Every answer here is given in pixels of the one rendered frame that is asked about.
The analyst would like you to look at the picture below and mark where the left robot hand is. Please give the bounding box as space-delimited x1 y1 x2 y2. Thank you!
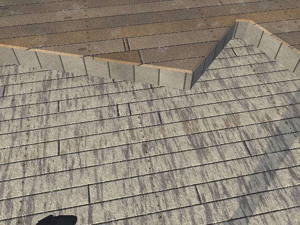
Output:
36 215 78 225

